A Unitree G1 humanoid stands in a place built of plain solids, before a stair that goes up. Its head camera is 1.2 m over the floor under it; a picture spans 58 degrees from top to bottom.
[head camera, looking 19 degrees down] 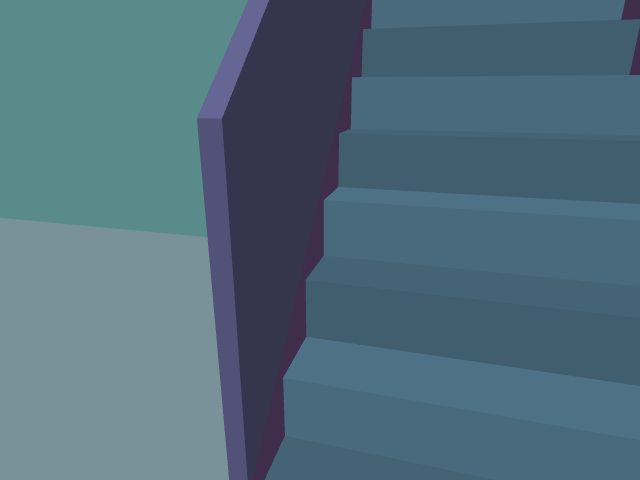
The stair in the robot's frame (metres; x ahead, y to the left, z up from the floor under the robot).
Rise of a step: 0.21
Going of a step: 0.23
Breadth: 1.09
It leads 15 degrees to the right of straight ahead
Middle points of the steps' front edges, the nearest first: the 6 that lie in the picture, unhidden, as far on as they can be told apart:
0.91 -0.42 0.42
1.13 -0.48 0.63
1.35 -0.54 0.84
1.57 -0.60 1.05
1.79 -0.66 1.25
2.01 -0.72 1.46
